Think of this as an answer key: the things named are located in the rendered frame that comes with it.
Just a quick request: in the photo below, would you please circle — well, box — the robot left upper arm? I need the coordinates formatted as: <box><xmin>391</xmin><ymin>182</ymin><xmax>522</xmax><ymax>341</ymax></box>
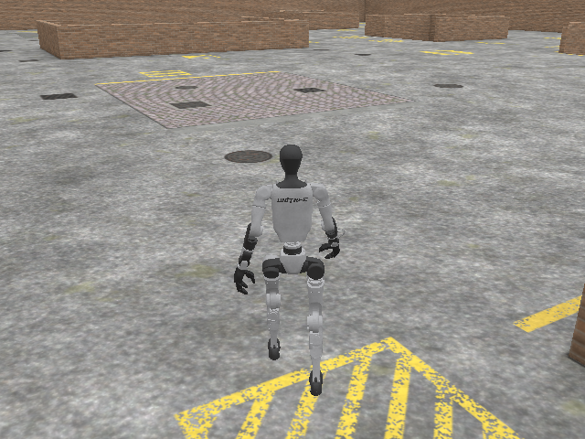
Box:
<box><xmin>249</xmin><ymin>185</ymin><xmax>272</xmax><ymax>237</ymax></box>

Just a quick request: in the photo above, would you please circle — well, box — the right robot hand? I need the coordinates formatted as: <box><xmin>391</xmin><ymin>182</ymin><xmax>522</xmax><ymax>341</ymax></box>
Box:
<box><xmin>319</xmin><ymin>242</ymin><xmax>340</xmax><ymax>259</ymax></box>

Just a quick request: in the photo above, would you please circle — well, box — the left robot hand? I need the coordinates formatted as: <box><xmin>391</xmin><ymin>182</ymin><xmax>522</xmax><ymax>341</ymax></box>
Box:
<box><xmin>234</xmin><ymin>267</ymin><xmax>255</xmax><ymax>294</ymax></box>

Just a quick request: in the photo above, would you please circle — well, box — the robot right upper arm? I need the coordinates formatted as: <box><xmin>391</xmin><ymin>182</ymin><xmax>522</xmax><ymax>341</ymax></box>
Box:
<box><xmin>310</xmin><ymin>183</ymin><xmax>335</xmax><ymax>231</ymax></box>

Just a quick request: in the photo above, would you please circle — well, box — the right robot foot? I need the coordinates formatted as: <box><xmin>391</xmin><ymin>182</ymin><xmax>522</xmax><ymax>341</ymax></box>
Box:
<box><xmin>309</xmin><ymin>371</ymin><xmax>323</xmax><ymax>396</ymax></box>

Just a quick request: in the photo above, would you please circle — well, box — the left robot forearm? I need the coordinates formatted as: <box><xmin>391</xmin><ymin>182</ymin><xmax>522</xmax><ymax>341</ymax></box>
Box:
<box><xmin>237</xmin><ymin>223</ymin><xmax>258</xmax><ymax>270</ymax></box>

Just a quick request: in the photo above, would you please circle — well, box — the right robot forearm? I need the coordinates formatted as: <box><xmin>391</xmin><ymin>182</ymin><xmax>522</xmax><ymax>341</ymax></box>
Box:
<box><xmin>325</xmin><ymin>217</ymin><xmax>339</xmax><ymax>247</ymax></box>

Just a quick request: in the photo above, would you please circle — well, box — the robot left thigh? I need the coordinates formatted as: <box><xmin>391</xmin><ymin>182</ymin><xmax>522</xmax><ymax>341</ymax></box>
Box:
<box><xmin>262</xmin><ymin>254</ymin><xmax>281</xmax><ymax>310</ymax></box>

